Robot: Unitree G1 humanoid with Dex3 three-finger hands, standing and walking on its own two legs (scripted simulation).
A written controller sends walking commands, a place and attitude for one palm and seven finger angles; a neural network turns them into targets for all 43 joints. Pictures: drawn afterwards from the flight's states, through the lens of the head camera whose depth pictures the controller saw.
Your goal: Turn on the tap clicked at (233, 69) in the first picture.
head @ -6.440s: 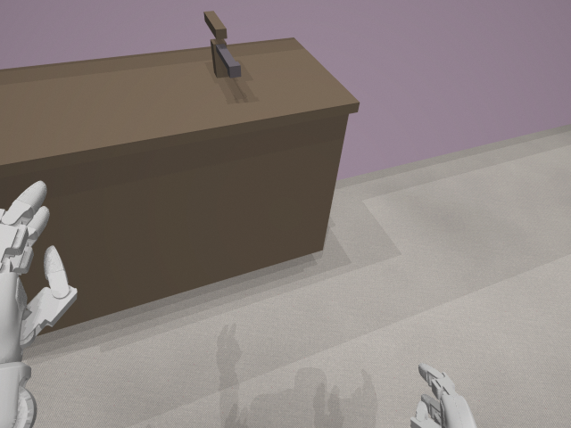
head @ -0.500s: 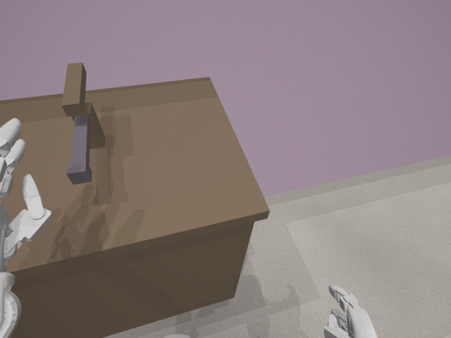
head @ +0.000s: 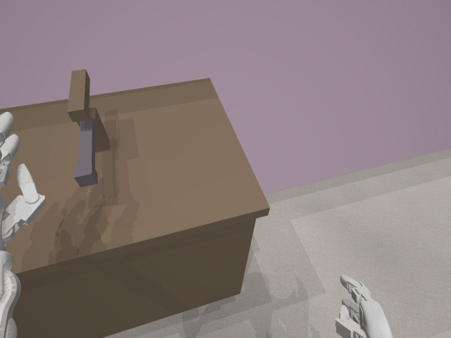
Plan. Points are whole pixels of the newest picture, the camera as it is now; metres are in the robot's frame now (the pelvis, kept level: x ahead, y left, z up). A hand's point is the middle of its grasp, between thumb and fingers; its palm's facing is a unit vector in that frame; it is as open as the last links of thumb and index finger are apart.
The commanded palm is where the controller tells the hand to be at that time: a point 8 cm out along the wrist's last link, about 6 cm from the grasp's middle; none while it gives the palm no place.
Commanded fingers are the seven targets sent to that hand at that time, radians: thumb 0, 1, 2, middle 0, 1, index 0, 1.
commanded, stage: come to a stop and stand still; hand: left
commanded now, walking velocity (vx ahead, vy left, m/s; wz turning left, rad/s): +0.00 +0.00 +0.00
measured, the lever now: (86, 175) +0.33 +0.29 +0.10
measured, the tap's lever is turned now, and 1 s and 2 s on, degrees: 0 0 0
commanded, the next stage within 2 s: look again from close up in 1.34 s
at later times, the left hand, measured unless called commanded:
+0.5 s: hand (17, 206) +0.23 +0.31 +0.16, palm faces +0.39 -0.84 -0.37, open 7.4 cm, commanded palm +0.17 +0.35 +0.18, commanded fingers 0.00 0.90 0.90 -0.20 -0.30 -0.20 -0.30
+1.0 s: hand (31, 197) +0.24 +0.30 +0.16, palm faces +0.41 -0.83 -0.37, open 7.4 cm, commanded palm +0.19 +0.33 +0.18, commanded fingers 0.00 0.90 0.90 -0.20 -0.30 -0.20 -0.30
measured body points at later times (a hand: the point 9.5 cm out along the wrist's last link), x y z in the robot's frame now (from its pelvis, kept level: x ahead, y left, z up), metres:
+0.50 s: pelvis +0.01 +0.06 +0.00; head +0.03 +0.09 +0.45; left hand +0.20 +0.36 +0.18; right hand +0.18 -0.14 -0.08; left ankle +0.05 +0.11 -0.74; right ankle +0.02 -0.09 -0.74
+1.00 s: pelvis +0.04 +0.04 +0.00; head +0.06 +0.07 +0.45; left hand +0.22 +0.34 +0.18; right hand +0.23 -0.18 -0.07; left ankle +0.05 +0.11 -0.74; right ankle +0.02 -0.09 -0.74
